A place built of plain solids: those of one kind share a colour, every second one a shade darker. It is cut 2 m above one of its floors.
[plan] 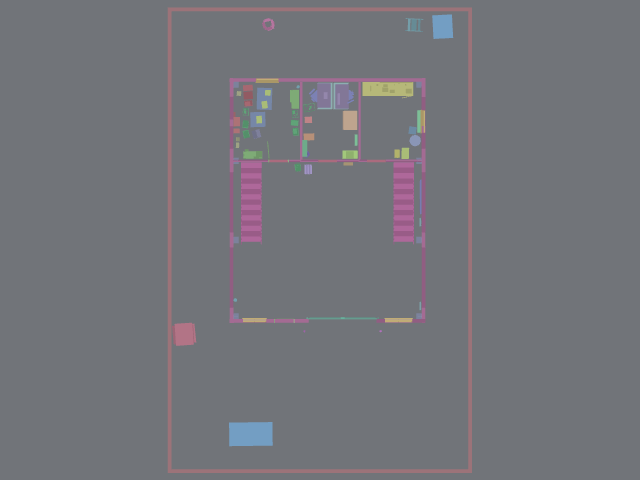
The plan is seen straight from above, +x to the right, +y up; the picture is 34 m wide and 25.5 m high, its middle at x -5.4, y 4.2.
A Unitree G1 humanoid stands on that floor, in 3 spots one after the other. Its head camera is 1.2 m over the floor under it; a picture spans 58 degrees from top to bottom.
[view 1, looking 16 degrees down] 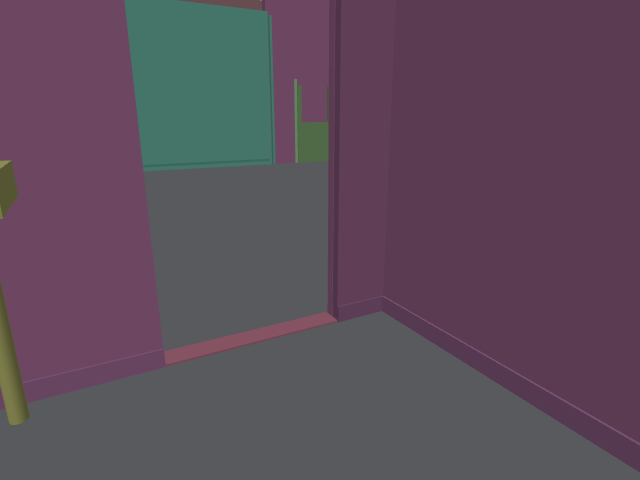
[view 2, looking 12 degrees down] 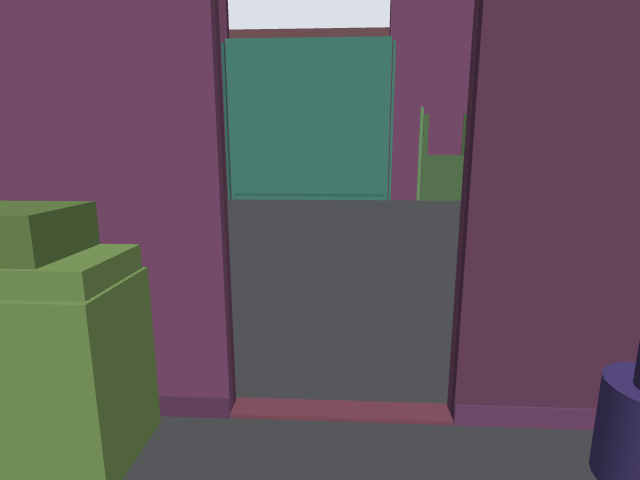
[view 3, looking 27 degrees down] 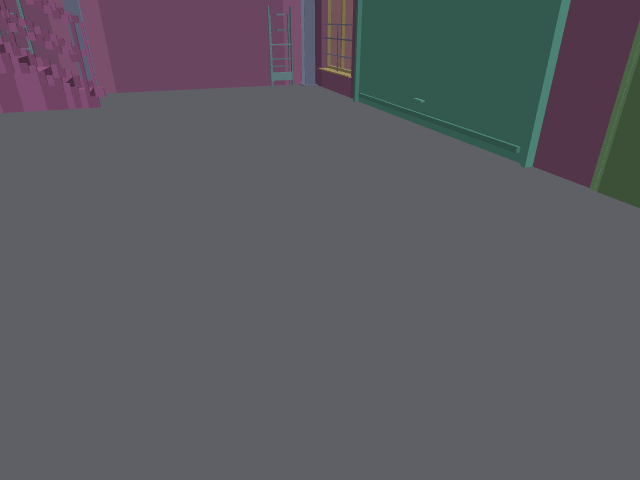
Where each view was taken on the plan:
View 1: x -1.65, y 10.50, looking -119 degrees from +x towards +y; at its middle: ground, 4.35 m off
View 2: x -5.00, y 10.20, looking -87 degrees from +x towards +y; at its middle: ground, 5.77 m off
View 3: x -9.05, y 3.14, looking -20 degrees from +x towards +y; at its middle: ground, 2.64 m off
